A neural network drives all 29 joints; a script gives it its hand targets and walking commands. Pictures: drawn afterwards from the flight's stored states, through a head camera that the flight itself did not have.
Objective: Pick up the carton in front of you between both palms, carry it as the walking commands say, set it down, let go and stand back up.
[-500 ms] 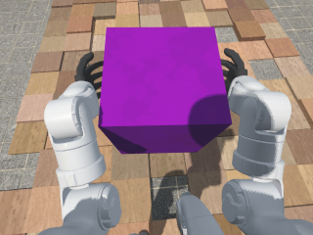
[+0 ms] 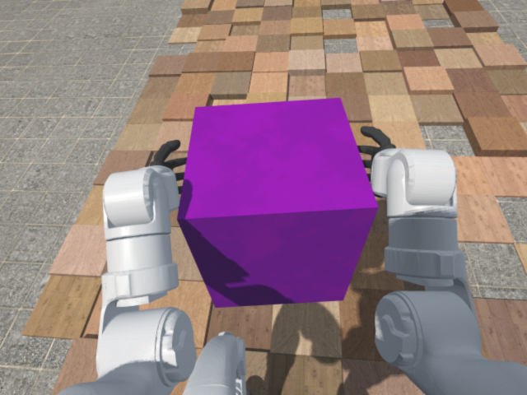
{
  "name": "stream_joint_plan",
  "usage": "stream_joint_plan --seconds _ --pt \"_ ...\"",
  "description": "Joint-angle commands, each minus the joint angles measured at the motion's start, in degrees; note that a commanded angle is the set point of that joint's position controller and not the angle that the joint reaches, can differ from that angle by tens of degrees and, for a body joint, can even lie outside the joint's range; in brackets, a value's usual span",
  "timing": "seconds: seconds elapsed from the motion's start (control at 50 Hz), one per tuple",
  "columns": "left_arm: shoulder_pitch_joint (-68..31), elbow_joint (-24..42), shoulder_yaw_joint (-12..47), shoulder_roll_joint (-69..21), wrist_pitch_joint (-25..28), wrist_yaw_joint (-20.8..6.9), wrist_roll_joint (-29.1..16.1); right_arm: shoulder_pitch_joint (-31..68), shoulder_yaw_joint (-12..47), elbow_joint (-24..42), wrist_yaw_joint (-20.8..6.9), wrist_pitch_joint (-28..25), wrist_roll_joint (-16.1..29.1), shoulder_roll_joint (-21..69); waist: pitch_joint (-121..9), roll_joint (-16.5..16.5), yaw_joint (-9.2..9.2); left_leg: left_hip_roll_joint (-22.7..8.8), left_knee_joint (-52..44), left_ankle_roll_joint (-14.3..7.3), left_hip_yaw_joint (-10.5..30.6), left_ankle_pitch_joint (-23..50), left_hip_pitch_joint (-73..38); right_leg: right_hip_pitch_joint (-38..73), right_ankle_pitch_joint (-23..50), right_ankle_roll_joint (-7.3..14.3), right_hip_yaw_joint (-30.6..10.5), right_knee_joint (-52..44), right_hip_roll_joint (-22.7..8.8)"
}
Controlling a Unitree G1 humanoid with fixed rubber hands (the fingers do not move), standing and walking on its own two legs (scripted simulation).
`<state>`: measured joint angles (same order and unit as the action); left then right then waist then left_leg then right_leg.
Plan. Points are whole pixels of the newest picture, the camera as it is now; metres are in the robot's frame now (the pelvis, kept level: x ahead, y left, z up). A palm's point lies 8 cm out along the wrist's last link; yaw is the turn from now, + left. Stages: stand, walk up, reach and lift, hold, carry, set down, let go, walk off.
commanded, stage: carry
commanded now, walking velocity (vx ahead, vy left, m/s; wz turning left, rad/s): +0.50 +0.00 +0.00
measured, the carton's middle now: (273, 209) +0.37 +0.01 +0.06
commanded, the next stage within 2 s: none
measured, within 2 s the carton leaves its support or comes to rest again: neither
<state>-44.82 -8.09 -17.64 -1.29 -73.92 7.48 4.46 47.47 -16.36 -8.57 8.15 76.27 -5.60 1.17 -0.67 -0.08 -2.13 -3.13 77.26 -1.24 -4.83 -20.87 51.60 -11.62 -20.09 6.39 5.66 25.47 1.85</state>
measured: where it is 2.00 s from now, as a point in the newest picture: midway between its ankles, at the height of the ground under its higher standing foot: (264, 149)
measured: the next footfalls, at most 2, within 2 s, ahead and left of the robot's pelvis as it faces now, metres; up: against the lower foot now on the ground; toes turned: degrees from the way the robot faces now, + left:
left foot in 0.14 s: +0.29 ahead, +0.08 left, +0.05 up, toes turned +6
right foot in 0.52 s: +0.49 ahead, -0.12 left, +0.05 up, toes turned -7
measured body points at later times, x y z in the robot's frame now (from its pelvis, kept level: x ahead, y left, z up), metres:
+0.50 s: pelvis +0.32 -0.01 +0.04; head +0.37 -0.01 +0.49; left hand +0.72 +0.11 +0.19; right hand +0.69 -0.20 +0.19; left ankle +0.25 +0.08 -0.69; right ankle +0.44 -0.12 -0.68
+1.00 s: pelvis +0.65 +0.01 +0.02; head +0.67 +0.03 +0.47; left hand +1.02 +0.18 +0.16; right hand +1.03 -0.12 +0.18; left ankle +0.75 +0.08 -0.72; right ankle +0.47 -0.11 -0.66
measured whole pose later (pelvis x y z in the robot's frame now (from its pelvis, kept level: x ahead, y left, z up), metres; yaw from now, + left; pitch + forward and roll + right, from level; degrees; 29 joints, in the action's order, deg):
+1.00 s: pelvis +0.65 +0.01 +0.02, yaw +0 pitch +5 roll -1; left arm -43.5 -2.2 -14.6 -0.7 -75.0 7.7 3.7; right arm 44.9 -17.6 -1.1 7.3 76.8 -5.8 2.7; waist -2.7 0.5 -1.5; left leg -0.1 25.1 -3.4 -7.8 -3.7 26.0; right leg -9.3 -26.8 -1.4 4.3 45.4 -2.1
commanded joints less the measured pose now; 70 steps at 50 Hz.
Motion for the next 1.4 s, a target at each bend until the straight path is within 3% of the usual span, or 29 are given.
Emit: stream_joint_plan --seconds 0.0,0.06,0.1,0.12,0.14,0.16,0.18,0.22,0.26,0.36,0.44,0.48,0.5,0.52,0.54,0.56,0.62,0.8,0.9,0.94,0.96,0.98,1.0,1.02,1.06,1.16,1.3,1.34,1.38 --pt "-43.42 5.39 36.37 -65.31 2.19 -16.25 -26.4 36.04 36.02 1.25 -11.52 -4.39 22.69 67.1 -24.3 5.49 -1.75 1.73 -13.62 -0.46 -4.24 3.26 3.19 24.84 49.43 2.51 -8.37 -1.16 -11.11" --pt "-41.34 6.85 39.15 -65.68 4.73 -16.35 -26.68 35.09 39.15 3.6 -11.63 -6.84 23.17 67.68 -23.89 8.21 -0.39 7.05 -32.85 -2.04 -9.93 10.12 -13.55 21.53 69.8 0.15 -3.04 0.82 -9.8" --pt "-40.03 8.76 40.99 -65.17 6.22 -16.05 -26.75 34.44 41.22 6.47 -11.68 -8.2 23.96 66.91 -29.85 11.96 5.69 9.86 -41.26 -3.06 -10.89 17.66 -35.4 16.07 83.02 -3.33 1.27 16.06 -10.34" --pt "-39.43 10.41 42.25 -64.54 6.86 -15.83 -26.39 34.23 42.43 8.77 -11.92 -8.83 24.59 66.7 -32.83 8.37 8.7 7.27 -49.35 -3.28 -8.43 25.61 -50.44 7.93 72.06 -4.78 2.37 26.81 -8.8" --pt "-40.31 12.62 42.98 -64.63 6.91 -15.61 -26.08 33.24 43.33 9.43 -12.13 -9.71 24.71 65.14 -39.81 -8.68 10.0 -11.04 -45.91 -16.79 21.92 40.76 -74.34 -18.37 25.01 -9.36 -2.35 50.2 -0.71" --pt "-36.77 12.14 43.1 -62.18 6.46 -15.26 -25.49 30.04 44.05 8.54 -12.29 -10.14 25.71 65.59 -46.81 -17.26 9.75 -16.18 -49.76 -23.27 38.78 43.13 -79.61 -25.68 -6.29 -9.12 -7.92 67.3 6.49" --pt "-36.09 13.91 43.27 -61.84 6.83 -14.7 -25.06 30.11 45.12 11.54 -12.54 -10.32 26.79 65.77 -44.96 -12.13 9.48 -14.59 -47.01 -21.86 33.86 37.91 -79.3 -31.84 -7.09 -7.15 -13.29 71.93 2.99" --pt "-35.23 17.0 42.6 -59.64 6.96 -13.75 -23.25 34.6 48.0 17.28 -13.02 -10.53 29.67 67.33 -35.82 -1.41 8.97 -13.67 -49.0 -14.6 27.59 28.37 -70.85 -36.69 -6.22 -4.36 -10.99 62.34 -1.53" --pt "-31.9 16.86 41.16 -57.22 7.09 -12.73 -21.02 36.62 50.24 19.83 -13.4 -10.26 32.82 67.54 -32.65 1.5 8.46 -12.07 -51.79 -12.18 23.56 21.99 -63.5 -33.46 -3.77 -4.4 -9.72 51.61 -3.52" --pt "-28.34 15.97 40.59 -52.3 6.41 -11.39 -17.0 35.97 50.08 20.11 -14.66 -9.08 34.24 63.53 -29.26 -4.06 8.14 -11.36 -54.61 -12.49 15.91 27.06 -57.57 -27.65 1.06 -5.64 -5.33 25.25 -4.46" --pt "-32.22 16.95 41.03 -48.64 3.92 -10.65 -17.79 35.63 47.05 16.99 -15.21 -6.37 33.36 58.47 -25.49 -8.05 6.21 -7.55 -54.8 -7.24 5.66 28.3 -48.77 -11.27 12.1 -5.09 2.42 6.84 -0.01" --pt "-33.21 14.69 41.16 -47.77 1.94 -10.91 -19.05 34.72 44.69 13.3 -15.04 -4.69 31.66 56.76 -26.79 -6.35 3.43 -4.78 -46.05 -3.67 -0.14 34.6 -44.93 2.19 21.23 -3.61 4.76 1.32 0.74" --pt "-33.98 13.41 40.98 -47.53 0.9 -11.34 -20.07 33.93 43.1 10.94 -14.82 -3.91 30.59 55.18 -27.59 -5.41 0.84 -3.09 -39.1 -1.9 -1.51 33.16 -40.01 10.14 19.75 -2.3 3.19 -0.25 -0.89" --pt "-34.0 11.56 40.38 -47.1 -0.06 -11.86 -20.7 34.67 41.46 9.1 -14.57 -3.1 29.77 53.65 -28.43 2.22 -1.65 -0.06 -28.44 0.2 -1.23 12.61 -29.07 20.13 25.53 -0.27 -10.35 -0.38 -11.47" --pt "-35.81 8.79 38.93 -45.23 -0.45 -11.99 -21.01 35.16 39.87 7.23 -14.39 -1.93 28.8 54.08 -31.31 15.62 -0.67 6.69 -14.45 1.32 0.74 -8.71 -13.69 29.42 26.99 9.29 -31.54 -2.56 -22.45" --pt "-37.48 8.51 38.75 -47.74 -1.0 -12.34 -22.74 37.49 37.94 7.03 -14.05 -1.05 27.84 52.87 -30.6 13.64 -1.2 4.95 -7.3 -0.47 5.49 -10.07 -8.81 29.14 21.43 11.29 -32.84 -2.78 -22.82" --pt "-46.28 9.89 38.57 -53.94 -2.09 -13.43 -27.28 40.47 34.66 4.82 -12.91 0.36 26.5 54.95 -25.29 3.09 -0.92 0.75 -14.38 -1.15 7.22 -2.35 -7.25 20.4 23.19 6.43 -23.77 -3.96 -19.29" --pt "-50.94 7.48 35.99 -62.34 -1.45 -14.82 -30.38 38.56 29.76 1.17 -10.9 0.31 20.32 57.76 -21.49 7.16 -2.79 1.79 -40.78 0.3 0.66 16.9 -12.44 16.69 28.28 2.87 -9.7 -5.37 -14.09" --pt "-43.48 10.43 36.93 -62.9 -1.25 -14.14 -27.59 33.73 30.63 5.2 -11.8 0.9 19.67 58.29 -22.76 8.64 0.75 2.89 -55.49 -1.61 -3.73 31.42 -32.0 15.26 37.3 -3.16 -1.25 1.81 -11.06" --pt "-40.35 12.19 38.34 -62.45 -1.12 -13.66 -26.14 31.48 31.96 7.24 -12.84 0.81 20.23 58.45 -27.17 3.41 3.38 0.22 -58.01 -0.09 -2.26 33.05 -51.44 5.96 29.42 -6.07 1.15 20.97 -7.73" --pt "-39.02 12.52 39.17 -61.62 -1.12 -13.49 -25.33 30.11 31.98 8.1 -13.52 0.91 20.87 58.0 -28.85 -4.32 3.69 -6.88 -50.62 1.66 3.71 43.99 -62.56 -6.23 7.53 -6.54 0.18 30.04 -5.93" --pt "-39.22 13.53 39.92 -62.09 -1.89 -13.36 -25.66 28.88 32.44 7.69 -13.51 0.35 19.61 56.1 -35.2 -18.65 2.97 -17.39 -45.58 -7.62 21.48 55.95 -80.89 -25.06 -12.04 -7.72 -3.47 41.92 -0.7" --pt "-36.95 15.26 39.73 -61.66 -1.98 -13.18 -25.32 25.77 32.45 9.06 -13.68 -0.06 19.85 56.72 -35.8 -16.84 4.79 -18.45 -50.7 -11.48 27.97 37.2 -79.7 -31.32 -11.53 -7.06 -4.88 47.9 -0.33" --pt "-37.25 17.67 40.95 -62.27 -1.66 -12.98 -24.94 26.31 33.74 13.45 -14.04 -0.46 20.94 57.78 -33.36 -11.95 4.74 -16.1 -53.93 -10.06 25.35 28.62 -73.92 -31.95 -7.68 -6.58 -6.85 45.38 -3.04" --pt "-36.29 21.44 43.05 -63.3 -0.75 -12.56 -24.99 29.1 37.43 20.71 -14.36 -1.24 22.82 59.91 -30.99 -5.62 4.37 -14.08 -55.47 -8.28 19.39 36.58 -67.05 -30.36 -0.56 -6.66 -6.48 39.33 -5.12" --pt "-26.19 22.01 47.76 -61.91 2.53 -11.75 -21.87 24.35 45.31 25.09 -15.39 -4.1 25.61 60.37 -32.22 -7.0 5.61 -10.94 -53.96 -9.83 12.77 40.89 -68.24 -33.91 2.13 -6.99 -3.68 31.38 -4.57" --pt "-26.32 15.31 47.81 -55.45 6.14 -12.18 -20.08 27.22 49.02 17.59 -17.01 -8.42 29.08 57.4 -24.49 -5.7 7.27 -7.74 -53.91 -9.3 8.49 41.16 -61.62 -27.45 18.69 -5.42 0.2 10.85 -2.22" --pt "-25.33 12.0 45.96 -54.3 6.23 -12.52 -19.71 27.28 47.54 13.84 -17.04 -8.8 28.58 57.38 -22.46 -5.8 5.57 -7.51 -52.77 -7.21 5.32 43.34 -53.99 -15.05 20.31 -3.71 2.46 3.89 -0.22" --pt "-24.94 8.23 43.88 -53.64 6.31 -12.93 -19.75 28.19 46.19 10.23 -16.95 -8.9 28.21 58.13 -27.11 -2.72 0.85 -2.75 -36.7 -3.14 -1.18 45.54 -39.95 10.67 26.69 -0.03 1.35 0.59 -0.24"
